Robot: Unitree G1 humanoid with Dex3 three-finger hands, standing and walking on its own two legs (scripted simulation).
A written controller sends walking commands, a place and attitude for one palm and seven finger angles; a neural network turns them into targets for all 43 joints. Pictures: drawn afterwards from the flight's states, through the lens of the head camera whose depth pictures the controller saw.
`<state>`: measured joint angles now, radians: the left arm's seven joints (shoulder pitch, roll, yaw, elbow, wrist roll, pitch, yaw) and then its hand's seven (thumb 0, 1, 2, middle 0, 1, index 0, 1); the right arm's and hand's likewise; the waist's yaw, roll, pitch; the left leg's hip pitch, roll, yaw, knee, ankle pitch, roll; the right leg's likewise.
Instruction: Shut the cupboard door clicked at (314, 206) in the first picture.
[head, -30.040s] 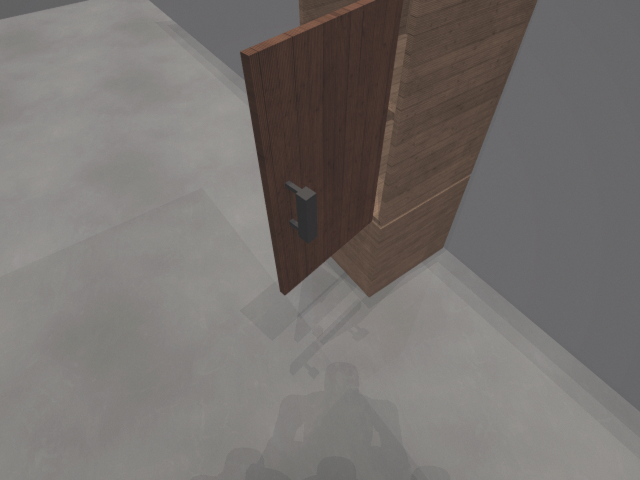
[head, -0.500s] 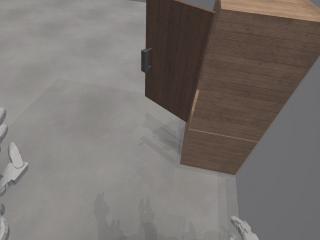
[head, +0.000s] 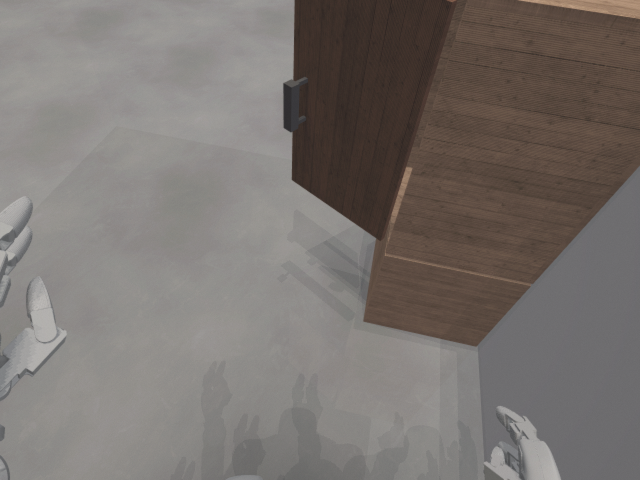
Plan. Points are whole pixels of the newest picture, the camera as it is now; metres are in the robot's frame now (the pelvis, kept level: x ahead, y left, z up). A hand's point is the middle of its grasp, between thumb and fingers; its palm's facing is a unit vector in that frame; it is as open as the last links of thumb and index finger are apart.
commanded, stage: stop stepping back and stand still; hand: left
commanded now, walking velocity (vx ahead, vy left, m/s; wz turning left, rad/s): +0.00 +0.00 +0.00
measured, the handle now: (297, 103) +0.92 +0.10 -0.05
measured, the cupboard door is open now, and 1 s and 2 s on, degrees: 60 60 60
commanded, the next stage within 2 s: let the arm hang, fingers relaxed in 0.32 s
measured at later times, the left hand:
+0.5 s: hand (80, 343) +0.23 +0.27 +0.08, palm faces +0.24 -0.86 -0.45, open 7.4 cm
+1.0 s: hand out of the picture -0.07 +0.21 -0.16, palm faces +0.00 -0.98 -0.22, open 7.3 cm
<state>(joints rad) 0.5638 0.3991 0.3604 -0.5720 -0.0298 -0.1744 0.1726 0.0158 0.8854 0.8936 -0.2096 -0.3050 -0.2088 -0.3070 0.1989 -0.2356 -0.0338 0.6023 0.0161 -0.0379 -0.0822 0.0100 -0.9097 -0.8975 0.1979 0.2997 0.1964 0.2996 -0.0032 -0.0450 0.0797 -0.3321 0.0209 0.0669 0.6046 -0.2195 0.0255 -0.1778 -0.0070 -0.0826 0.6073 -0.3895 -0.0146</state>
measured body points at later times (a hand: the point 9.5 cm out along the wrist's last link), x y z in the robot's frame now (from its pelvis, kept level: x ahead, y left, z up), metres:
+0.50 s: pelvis +0.01 +0.02 +0.01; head +0.01 +0.02 +0.46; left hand +0.21 +0.31 +0.11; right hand +0.16 -0.23 -0.09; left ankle +0.05 +0.10 -0.73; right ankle -0.04 -0.10 -0.73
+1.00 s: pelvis -0.01 +0.02 +0.01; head +0.01 +0.02 +0.46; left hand -0.07 +0.26 -0.14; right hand -0.03 -0.21 -0.14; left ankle +0.05 +0.10 -0.73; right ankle -0.04 -0.10 -0.73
